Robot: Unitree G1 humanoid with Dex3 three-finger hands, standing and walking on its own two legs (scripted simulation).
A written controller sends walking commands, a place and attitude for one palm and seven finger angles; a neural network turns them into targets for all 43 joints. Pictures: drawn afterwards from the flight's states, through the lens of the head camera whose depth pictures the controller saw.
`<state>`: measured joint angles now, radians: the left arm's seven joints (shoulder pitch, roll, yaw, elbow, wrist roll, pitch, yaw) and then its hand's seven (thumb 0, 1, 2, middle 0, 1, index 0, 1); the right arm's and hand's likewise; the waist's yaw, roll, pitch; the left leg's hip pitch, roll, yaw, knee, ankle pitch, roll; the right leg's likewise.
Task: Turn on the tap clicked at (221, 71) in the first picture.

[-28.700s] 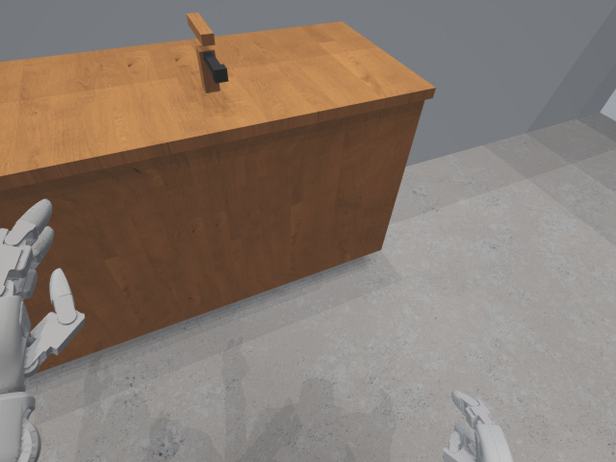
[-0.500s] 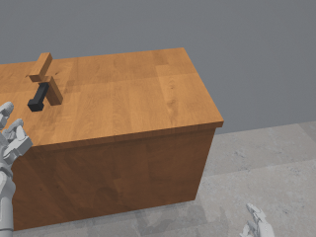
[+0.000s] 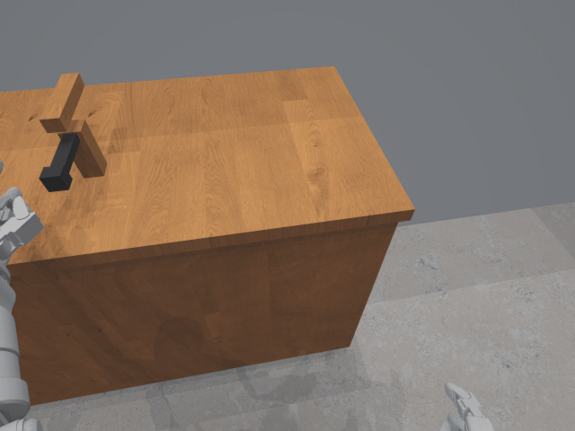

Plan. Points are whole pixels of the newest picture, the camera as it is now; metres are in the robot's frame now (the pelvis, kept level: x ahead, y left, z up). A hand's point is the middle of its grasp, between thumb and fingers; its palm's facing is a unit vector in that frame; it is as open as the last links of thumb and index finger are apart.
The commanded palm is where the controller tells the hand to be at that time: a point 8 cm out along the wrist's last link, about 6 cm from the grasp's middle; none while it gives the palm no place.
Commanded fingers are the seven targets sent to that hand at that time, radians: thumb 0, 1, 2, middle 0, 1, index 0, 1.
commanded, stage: reach beside the lever's end, fingers flat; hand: left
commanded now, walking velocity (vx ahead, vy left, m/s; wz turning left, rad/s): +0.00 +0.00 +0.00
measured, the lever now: (56, 178) +0.41 +0.38 +0.12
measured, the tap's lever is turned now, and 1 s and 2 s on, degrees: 0 0 1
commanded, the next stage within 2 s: push the lever round in 1.14 s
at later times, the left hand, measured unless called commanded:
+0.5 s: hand (33, 192) +0.38 +0.40 +0.12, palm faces +0.50 -0.86 -0.04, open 7.8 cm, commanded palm +0.34 +0.44 +0.11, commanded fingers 0.00 0.90 0.90 -0.15 -0.15 -0.15 -0.15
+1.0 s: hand (25, 197) +0.38 +0.42 +0.11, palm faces +0.53 -0.85 -0.08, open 7.8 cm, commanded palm +0.33 +0.45 +0.11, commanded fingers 0.00 0.90 0.90 -0.15 -0.15 -0.15 -0.15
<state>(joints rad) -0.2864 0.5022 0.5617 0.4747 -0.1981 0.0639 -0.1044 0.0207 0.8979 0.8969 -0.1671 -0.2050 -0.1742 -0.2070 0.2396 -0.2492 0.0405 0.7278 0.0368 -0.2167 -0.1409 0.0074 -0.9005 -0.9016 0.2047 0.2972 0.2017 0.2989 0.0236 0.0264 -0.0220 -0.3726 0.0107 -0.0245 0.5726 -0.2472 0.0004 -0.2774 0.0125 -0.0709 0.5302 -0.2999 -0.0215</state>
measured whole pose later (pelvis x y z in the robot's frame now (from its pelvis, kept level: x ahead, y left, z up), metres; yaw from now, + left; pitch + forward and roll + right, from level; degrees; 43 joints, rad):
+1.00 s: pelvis +0.01 +0.01 -0.02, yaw -2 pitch +11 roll -3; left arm -0.51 0.73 0.75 0.94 -0.10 -0.17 -0.23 0.02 0.90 0.90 -0.15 -0.15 -0.16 -0.15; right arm 0.35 -0.28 0.03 0.65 0.03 -0.06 -0.11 0.00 -0.90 -0.90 0.20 0.30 0.20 0.30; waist -0.04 0.01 -0.07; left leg -0.61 0.04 -0.01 0.76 -0.34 0.01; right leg -0.50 0.04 -0.05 0.67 -0.36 -0.01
